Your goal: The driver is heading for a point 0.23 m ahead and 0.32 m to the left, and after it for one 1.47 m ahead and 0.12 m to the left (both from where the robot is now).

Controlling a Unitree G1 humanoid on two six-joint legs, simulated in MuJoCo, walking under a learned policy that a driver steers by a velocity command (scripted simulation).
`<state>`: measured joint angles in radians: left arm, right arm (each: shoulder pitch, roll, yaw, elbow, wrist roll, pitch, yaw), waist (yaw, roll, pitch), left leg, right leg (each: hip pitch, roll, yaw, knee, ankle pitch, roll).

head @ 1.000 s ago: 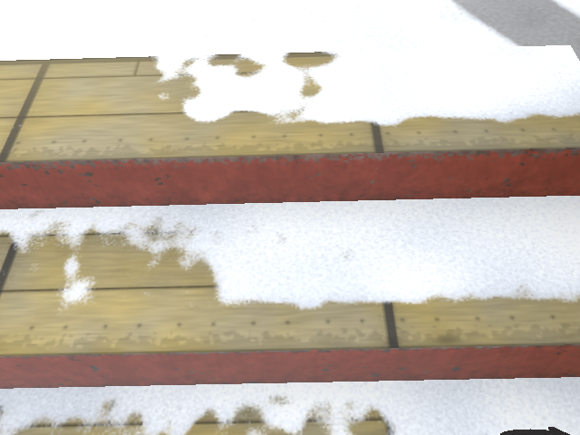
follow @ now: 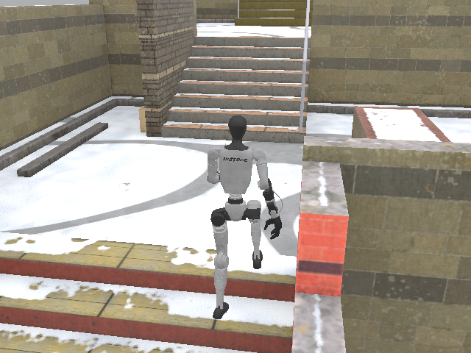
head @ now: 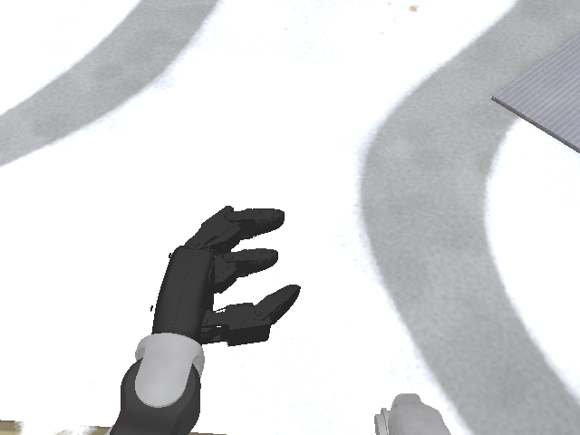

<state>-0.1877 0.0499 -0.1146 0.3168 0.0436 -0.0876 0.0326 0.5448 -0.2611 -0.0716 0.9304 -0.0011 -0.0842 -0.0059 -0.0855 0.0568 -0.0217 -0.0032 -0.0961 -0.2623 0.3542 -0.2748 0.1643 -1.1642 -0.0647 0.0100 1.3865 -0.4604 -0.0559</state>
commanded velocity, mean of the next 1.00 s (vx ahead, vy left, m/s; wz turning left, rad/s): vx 0.43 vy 0.00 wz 0.46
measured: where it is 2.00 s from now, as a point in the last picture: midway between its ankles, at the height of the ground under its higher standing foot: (324, 341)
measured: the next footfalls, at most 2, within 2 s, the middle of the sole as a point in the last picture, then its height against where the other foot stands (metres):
right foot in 0.02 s outside the picture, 0.14 m higher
left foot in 0.44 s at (262, 349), level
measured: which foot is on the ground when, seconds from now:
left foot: down 0.00-0.02, up 0.04-0.42, down 0.44-0.80, up 0.82-1.00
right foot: up 0.00-0.00, down 0.02-0.40, up 0.42-0.76, down 0.78-1.00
